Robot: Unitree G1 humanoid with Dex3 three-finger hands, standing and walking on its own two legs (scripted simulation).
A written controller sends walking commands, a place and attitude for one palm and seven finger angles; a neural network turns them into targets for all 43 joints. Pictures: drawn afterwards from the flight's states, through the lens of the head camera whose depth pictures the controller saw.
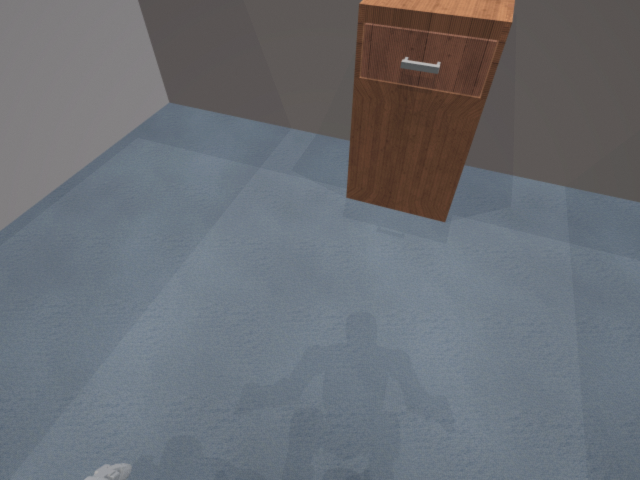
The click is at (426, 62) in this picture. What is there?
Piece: drawer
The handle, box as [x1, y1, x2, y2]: [400, 57, 440, 73]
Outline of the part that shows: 401,61 400,67 437,73 440,62 437,62 436,64 408,60 408,57 405,57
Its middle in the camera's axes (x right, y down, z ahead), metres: +0.34 -0.59 +1.30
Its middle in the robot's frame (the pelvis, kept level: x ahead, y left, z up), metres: +1.37 -0.27 -0.08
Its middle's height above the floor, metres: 0.69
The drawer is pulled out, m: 0.00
